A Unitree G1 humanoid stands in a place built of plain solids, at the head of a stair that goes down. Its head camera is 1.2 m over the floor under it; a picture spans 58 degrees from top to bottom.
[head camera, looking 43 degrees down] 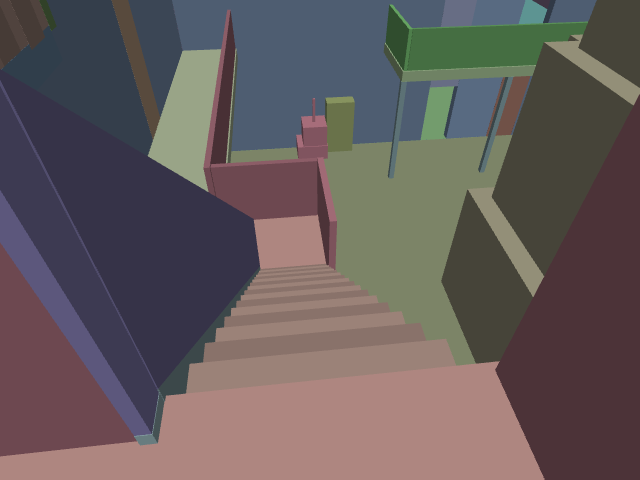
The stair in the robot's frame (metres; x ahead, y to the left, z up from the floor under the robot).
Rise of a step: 0.21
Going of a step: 0.23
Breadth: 0.97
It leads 6 degrees to the left of straight ahead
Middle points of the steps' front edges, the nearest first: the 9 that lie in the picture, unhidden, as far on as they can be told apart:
0.67 -0.03 0.00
0.90 0.00 -0.21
1.13 0.02 -0.42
1.37 0.05 -0.63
1.60 0.08 -0.85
1.83 0.10 -1.06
2.06 0.13 -1.27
2.29 0.15 -1.48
2.52 0.18 -1.69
